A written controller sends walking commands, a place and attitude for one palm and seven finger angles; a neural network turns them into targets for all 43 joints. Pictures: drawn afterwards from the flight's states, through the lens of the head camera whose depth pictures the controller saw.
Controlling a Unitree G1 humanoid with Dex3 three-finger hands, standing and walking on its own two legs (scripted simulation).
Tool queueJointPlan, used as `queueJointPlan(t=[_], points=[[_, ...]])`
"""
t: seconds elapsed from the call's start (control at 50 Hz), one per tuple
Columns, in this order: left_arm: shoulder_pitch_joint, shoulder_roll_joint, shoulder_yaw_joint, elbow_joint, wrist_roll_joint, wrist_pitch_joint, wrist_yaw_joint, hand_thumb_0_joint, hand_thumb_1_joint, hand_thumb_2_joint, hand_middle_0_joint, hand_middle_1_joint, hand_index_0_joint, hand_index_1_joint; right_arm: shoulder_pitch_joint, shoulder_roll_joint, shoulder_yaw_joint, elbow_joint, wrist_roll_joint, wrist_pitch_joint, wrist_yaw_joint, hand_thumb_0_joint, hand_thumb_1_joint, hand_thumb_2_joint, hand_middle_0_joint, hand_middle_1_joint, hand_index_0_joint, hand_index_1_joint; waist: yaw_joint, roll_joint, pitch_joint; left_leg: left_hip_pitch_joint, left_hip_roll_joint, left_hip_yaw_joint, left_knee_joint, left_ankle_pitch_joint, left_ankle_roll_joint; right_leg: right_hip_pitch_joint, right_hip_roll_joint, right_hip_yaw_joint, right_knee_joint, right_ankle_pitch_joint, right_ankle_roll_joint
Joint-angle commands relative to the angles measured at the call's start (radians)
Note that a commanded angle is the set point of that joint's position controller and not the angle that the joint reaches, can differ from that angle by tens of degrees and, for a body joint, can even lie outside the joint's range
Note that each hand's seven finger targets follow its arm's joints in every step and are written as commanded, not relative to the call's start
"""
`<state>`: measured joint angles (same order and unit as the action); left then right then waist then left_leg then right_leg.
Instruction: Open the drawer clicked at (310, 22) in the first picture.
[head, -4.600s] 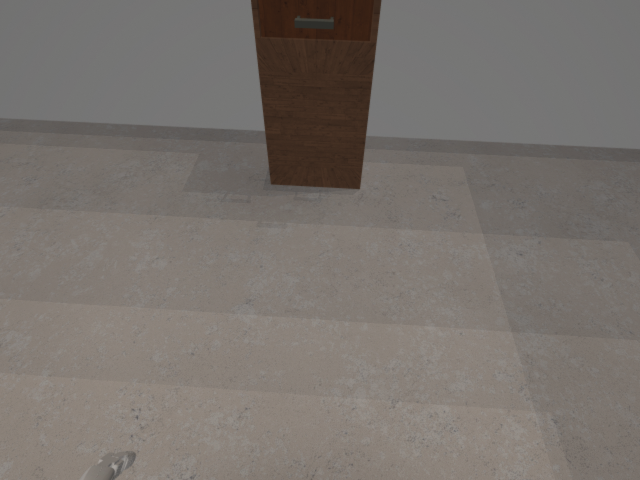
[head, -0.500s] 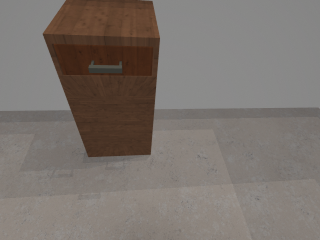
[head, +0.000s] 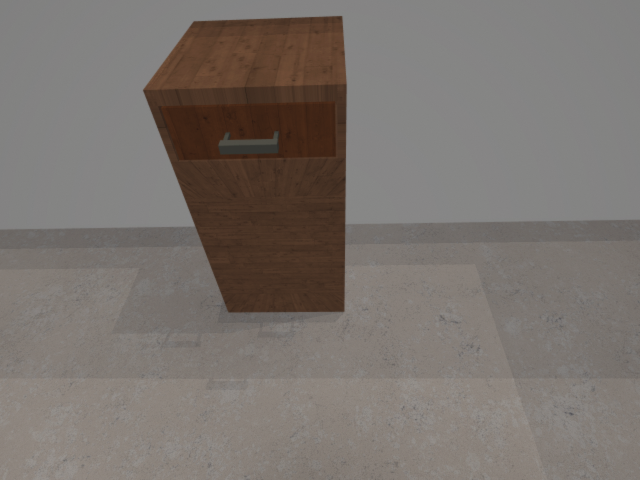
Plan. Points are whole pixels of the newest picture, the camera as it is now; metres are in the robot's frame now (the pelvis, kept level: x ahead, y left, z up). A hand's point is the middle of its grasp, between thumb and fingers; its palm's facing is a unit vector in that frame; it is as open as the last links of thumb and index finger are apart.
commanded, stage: take the last steps up to it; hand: left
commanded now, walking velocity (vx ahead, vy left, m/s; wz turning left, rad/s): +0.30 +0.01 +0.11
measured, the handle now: (250, 141) +0.81 +0.21 +0.00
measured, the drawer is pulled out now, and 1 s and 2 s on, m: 0.00 0.00 0.00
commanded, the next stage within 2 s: come to a stop and stand still in 0.96 s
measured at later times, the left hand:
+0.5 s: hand out of the picture -0.05 +0.20 -0.17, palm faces +0.16 -0.98 -0.13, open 7.4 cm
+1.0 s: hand (230, 353) +0.36 +0.19 -0.16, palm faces +0.02 -0.97 -0.23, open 7.4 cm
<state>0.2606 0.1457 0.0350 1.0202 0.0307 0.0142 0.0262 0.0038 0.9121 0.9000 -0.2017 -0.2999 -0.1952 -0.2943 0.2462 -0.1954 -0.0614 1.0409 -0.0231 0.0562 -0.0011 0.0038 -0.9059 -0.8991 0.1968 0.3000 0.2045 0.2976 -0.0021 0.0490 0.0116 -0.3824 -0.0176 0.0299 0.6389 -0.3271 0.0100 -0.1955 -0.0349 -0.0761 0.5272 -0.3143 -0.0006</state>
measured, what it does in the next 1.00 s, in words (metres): walks ahead: left foot, then right foot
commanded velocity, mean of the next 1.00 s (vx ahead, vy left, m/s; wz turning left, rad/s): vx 0.27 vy -0.03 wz -0.01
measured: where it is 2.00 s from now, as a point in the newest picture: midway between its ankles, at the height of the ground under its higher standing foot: outside the picture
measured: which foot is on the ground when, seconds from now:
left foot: up 0.00-0.42, down 0.44-0.88, up 0.90-1.00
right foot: down 0.00-0.44, up 0.46-0.86, down 0.88-1.00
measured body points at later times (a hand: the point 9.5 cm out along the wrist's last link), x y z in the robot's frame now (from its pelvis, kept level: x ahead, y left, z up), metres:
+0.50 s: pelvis +0.07 +0.05 +0.00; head +0.09 +0.07 +0.45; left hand -0.05 +0.25 -0.16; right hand +0.14 -0.18 -0.14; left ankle +0.06 +0.15 -0.73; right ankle +0.00 -0.09 -0.70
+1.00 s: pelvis +0.25 +0.01 -0.01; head +0.28 -0.01 +0.44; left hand +0.36 +0.25 -0.14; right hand +0.18 -0.20 -0.18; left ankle +0.13 +0.15 -0.64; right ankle +0.31 -0.06 -0.73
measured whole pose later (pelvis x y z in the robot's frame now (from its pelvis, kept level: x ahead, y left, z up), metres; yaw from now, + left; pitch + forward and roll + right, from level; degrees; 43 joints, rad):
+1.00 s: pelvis +0.25 +0.01 -0.01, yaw +1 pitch -2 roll +1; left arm 0.10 0.15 0.04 0.99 0.02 -0.06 0.00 0.00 0.91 0.90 -0.20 -0.30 -0.20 -0.29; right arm 0.37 -0.15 -0.04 1.15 -0.02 -0.01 -0.01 0.01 -0.91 -0.90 0.20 0.30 0.20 0.30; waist -0.04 0.04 0.11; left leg -0.31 0.08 0.06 1.18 -0.45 0.01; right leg -0.35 -0.03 -0.15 0.60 -0.23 -0.08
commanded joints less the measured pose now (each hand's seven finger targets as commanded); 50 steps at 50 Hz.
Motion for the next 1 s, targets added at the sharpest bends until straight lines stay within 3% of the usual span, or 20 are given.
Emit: queueJointPlan(t=[0.0, 0.04, 0.08, 0.22, 0.3, 0.36, 0.38, 0.4, 0.42, 0.44, 0.5, 0.56, 0.76, 0.82, 0.84, 0.86, 0.88, 0.9, 0.94, 0.98], points=[[0.069, 0.180, 0.037, -0.029, -0.008, -0.037, 0.014, 0.000, 0.900, 0.900, -0.200, -0.300, -0.200, -0.300, -0.056, -0.079, -0.032, -0.093, -0.011, -0.021, 0.016, 0.000, -0.900, -0.900, 0.200, 0.300, 0.200, 0.300, 0.010, -0.281, 0.188, -0.247, 0.067, -0.056, 0.378, -0.037, -0.015, -0.125, -0.339, 0.407, -0.515, -0.460, -0.091], [0.072, 0.129, 0.021, -0.021, -0.011, -0.059, 0.003, 0.000, 0.900, 0.900, -0.200, -0.300, -0.200, -0.300, 0.027, -0.055, -0.031, -0.047, -0.011, -0.030, 0.025, 0.000, -0.900, -0.900, 0.200, 0.300, 0.200, 0.300, -0.020, -0.190, 0.167, -0.226, 0.079, -0.021, 0.423, 0.080, -0.027, -0.070, -0.252, 0.215, -0.439, -0.229, -0.060], [0.112, 0.127, 0.020, -0.007, -0.011, -0.069, 0.000, 0.000, 0.900, 0.900, -0.200, -0.300, -0.200, -0.300, 0.037, -0.042, -0.033, -0.039, -0.005, -0.034, 0.030, 0.000, -0.900, -0.900, 0.200, 0.300, 0.200, 0.300, -0.011, -0.162, 0.142, -0.221, 0.080, 0.003, 0.429, 0.127, -0.036, -0.031, -0.231, 0.147, -0.425, -0.158, -0.056], [0.234, 0.123, 0.027, 0.050, 0.000, -0.083, -0.003, 0.000, 0.900, 0.900, -0.200, -0.300, -0.200, -0.300, -0.068, -0.028, -0.026, -0.079, -0.005, -0.053, 0.030, 0.000, -0.900, -0.900, 0.200, 0.300, 0.200, 0.300, 0.049, -0.194, 0.132, -0.260, 0.127, 0.027, 0.255, 0.081, -0.043, 0.086, -0.281, 0.188, -0.431, -0.198, -0.122], [0.242, 0.138, 0.035, 0.075, 0.008, -0.078, -0.006, 0.000, 0.900, 0.900, -0.200, -0.300, -0.200, -0.300, -0.099, -0.001, -0.011, -0.088, 0.001, -0.077, 0.031, 0.000, -0.900, -0.900, 0.200, 0.300, 0.200, 0.300, 0.065, -0.223, 0.114, -0.110, 0.110, 0.060, 0.042, -0.026, -0.017, 0.066, -0.290, 0.163, -0.379, -0.130, -0.143], [0.221, 0.130, 0.035, 0.089, -0.005, -0.067, -0.012, 0.000, 0.900, 0.900, -0.200, -0.300, -0.200, -0.300, 0.022, -0.001, -0.003, -0.043, 0.001, -0.097, 0.019, 0.000, -0.900, -0.900, 0.200, 0.300, 0.200, 0.300, 0.011, -0.179, 0.066, 0.178, 0.053, 0.133, -0.170, 0.075, -0.012, -0.042, -0.210, 0.081, -0.246, -0.083, -0.104], [0.215, 0.105, 0.030, 0.087, -0.008, -0.063, -0.017, 0.000, 0.900, 0.900, -0.200, -0.300, -0.200, -0.300, 0.109, -0.042, -0.007, -0.013, 0.004, -0.105, 0.010, 0.000, -0.900, -0.900, 0.200, 0.300, 0.200, 0.300, -0.026, -0.067, 0.033, 0.336, 0.069, 0.101, -0.217, 0.050, -0.007, -0.132, -0.159, 0.039, -0.124, -0.087, -0.078], [0.209, 0.053, 0.021, 0.068, -0.013, -0.063, -0.023, 0.000, 0.900, 0.900, -0.200, -0.300, -0.200, -0.300, 0.228, -0.127, -0.027, 0.020, -0.003, -0.113, -0.002, 0.000, -0.900, -0.900, 0.200, 0.300, 0.200, 0.300, -0.079, 0.158, -0.024, 0.495, 0.263, -0.166, -0.303, -0.074, 0.046, -0.296, -0.075, -0.040, 0.133, -0.103, -0.034], [0.152, 0.026, 0.014, 0.028, -0.009, -0.062, -0.027, 0.000, 0.900, 0.900, -0.200, -0.300, -0.200, -0.300, 0.337, -0.202, -0.046, 0.040, -0.005, -0.111, -0.013, 0.000, -0.900, -0.900, 0.200, 0.300, 0.200, 0.300, -0.111, 0.284, -0.033, 0.534, 0.443, -0.417, -0.442, -0.139, 0.123, -0.454, -0.007, -0.079, 0.388, -0.247, -0.007], [0.083, 0.051, 0.020, -0.001, -0.003, -0.060, -0.025, 0.000, 0.900, 0.900, -0.200, -0.300, -0.200, -0.300, 0.333, -0.203, -0.042, 0.038, -0.005, -0.101, -0.019, 0.000, -0.900, -0.900, 0.200, 0.300, 0.200, 0.300, -0.112, 0.149, 0.021, 0.482, 0.478, -0.434, -0.467, -0.157, 0.161, -0.512, -0.040, 0.003, 0.514, -0.231, -0.025], [0.058, 0.053, 0.030, 0.037, 0.001, -0.054, -0.040, 0.000, 0.900, 0.900, -0.200, -0.300, -0.200, -0.300, 0.166, -0.068, -0.004, 0.010, -0.003, -0.121, -0.028, 0.000, -0.900, -0.900, 0.200, 0.300, 0.200, 0.300, -0.050, 0.062, 0.096, 0.304, 0.372, -0.206, -0.470, 0.084, 0.122, -0.459, -0.110, 0.053, 0.605, -0.022, -0.012], [0.084, 0.030, 0.024, 0.049, -0.002, -0.042, -0.045, 0.000, 0.900, 0.900, -0.200, -0.300, -0.200, -0.300, 0.165, -0.058, 0.005, 0.018, 0.001, -0.142, -0.035, 0.000, -0.900, -0.900, 0.200, 0.300, 0.200, 0.300, -0.012, 0.039, 0.073, 0.341, 0.319, -0.066, -0.437, 0.445, 0.131, -0.433, -0.094, 0.032, 0.569, 0.037, 0.009], [-0.148, 0.058, 0.022, -0.053, -0.011, -0.037, -0.051, 0.000, 0.900, 0.900, -0.200, -0.300, -0.200, -0.300, 0.198, -0.089, -0.005, 0.059, -0.009, -0.127, -0.030, 0.000, -0.900, -0.900, 0.200, 0.300, 0.200, 0.300, -0.029, 0.074, 0.137, 0.338, 0.316, 0.015, -0.377, 0.533, 0.126, -0.314, -0.054, -0.031, 0.150, 0.093, -0.020], [0.005, 0.093, 0.035, -0.010, -0.007, -0.050, -0.045, 0.000, 0.900, 0.900, -0.200, -0.300, -0.200, -0.300, 0.176, -0.097, -0.004, 0.066, -0.001, -0.121, -0.028, 0.000, -0.900, -0.900, 0.200, 0.300, 0.200, 0.300, 0.053, 0.003, 0.059, 0.270, 0.276, 0.060, -0.169, 0.660, 0.092, -0.026, 0.014, -0.080, 0.039, 0.160, -0.046], [0.126, 0.136, 0.048, 0.027, -0.002, -0.062, -0.040, 0.000, 0.900, 0.900, -0.200, -0.300, -0.200, -0.300, 0.175, -0.088, -0.001, 0.065, 0.007, -0.123, -0.023, 0.000, -0.900, -0.900, 0.200, 0.300, 0.200, 0.300, 0.107, -0.049, -0.010, 0.170, 0.225, 0.091, 0.011, 0.591, 0.059, 0.174, -0.013, -0.037, 0.002, 0.202, -0.062], [0.240, 0.232, 0.074, 0.053, 0.004, -0.075, -0.027, 0.000, 0.900, 0.900, -0.200, -0.300, -0.200, -0.300, 0.219, -0.036, 0.007, 0.053, 0.018, -0.126, -0.014, 0.000, -0.900, -0.900, 0.200, 0.300, 0.200, 0.300, 0.138, -0.269, -0.149, -0.017, 0.111, 0.155, 0.317, 0.213, 0.015, 0.388, -0.250, 0.262, -0.059, 0.280, -0.145], [0.272, 0.295, 0.081, 0.054, -0.018, -0.073, -0.023, 0.000, 0.900, 0.900, -0.200, -0.300, -0.200, -0.300, 0.230, -0.026, 0.010, 0.026, 0.023, -0.115, -0.018, 0.000, -0.900, -0.900, 0.200, 0.300, 0.200, 0.300, 0.113, -0.354, -0.207, -0.111, 0.032, 0.071, 0.592, -0.267, 0.001, 0.399, -0.419, 0.516, -0.190, 0.401, -0.233], [0.188, 0.270, 0.077, 0.035, -0.024, -0.067, -0.016, 0.000, 0.900, 0.900, -0.200, -0.300, -0.200, -0.300, 0.188, -0.048, 0.003, 0.029, 0.023, -0.107, -0.020, 0.000, -0.900, -0.900, 0.200, 0.300, 0.200, 0.300, 0.105, -0.253, -0.161, -0.120, 0.079, -0.022, 0.671, -0.236, 0.018, 0.295, -0.397, 0.472, -0.234, 0.256, -0.246], [0.038, 0.192, 0.052, -0.002, -0.023, -0.065, -0.012, 0.000, 0.900, 0.900, -0.200, -0.300, -0.200, -0.300, 0.099, -0.023, 0.002, 0.023, 0.013, -0.100, -0.013, 0.000, -0.900, -0.900, 0.200, 0.300, 0.200, 0.300, 0.053, -0.119, -0.004, -0.151, 0.138, -0.036, 0.672, -0.090, 0.012, 0.075, -0.329, 0.338, -0.272, 0.197, -0.206], [-0.030, 0.136, 0.035, -0.017, -0.019, -0.075, -0.007, 0.000, 0.900, 0.900, -0.200, -0.300, -0.200, -0.300, 0.150, 0.007, 0.005, 0.040, 0.003, -0.081, -0.011, 0.000, -0.900, -0.900, 0.200, 0.300, 0.200, 0.300, -0.009, -0.091, 0.002, -0.072, 0.152, -0.028, 0.584, -0.014, 0.000, -0.041, -0.266, 0.185, -0.297, 0.270, -0.170]])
